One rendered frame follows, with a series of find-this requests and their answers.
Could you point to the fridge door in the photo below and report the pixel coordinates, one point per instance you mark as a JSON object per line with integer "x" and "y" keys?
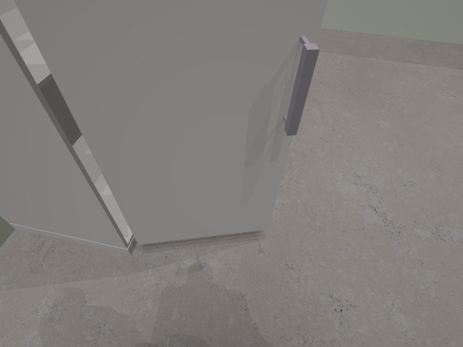
{"x": 181, "y": 102}

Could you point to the handle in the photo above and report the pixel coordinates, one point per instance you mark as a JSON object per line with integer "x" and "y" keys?
{"x": 303, "y": 79}

